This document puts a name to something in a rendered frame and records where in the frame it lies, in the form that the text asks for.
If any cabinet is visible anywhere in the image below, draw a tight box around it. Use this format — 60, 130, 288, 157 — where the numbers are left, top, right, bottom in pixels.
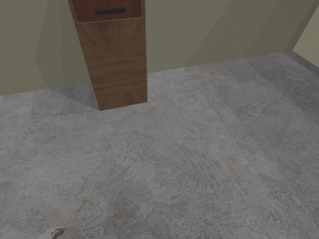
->
68, 0, 148, 111

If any handle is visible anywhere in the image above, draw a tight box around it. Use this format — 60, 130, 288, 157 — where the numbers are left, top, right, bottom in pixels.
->
95, 6, 127, 15

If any drawer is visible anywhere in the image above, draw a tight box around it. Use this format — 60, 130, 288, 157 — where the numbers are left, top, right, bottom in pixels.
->
73, 0, 142, 23

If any robot left hand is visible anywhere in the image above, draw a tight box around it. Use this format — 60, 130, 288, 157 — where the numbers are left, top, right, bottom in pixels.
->
38, 226, 65, 239

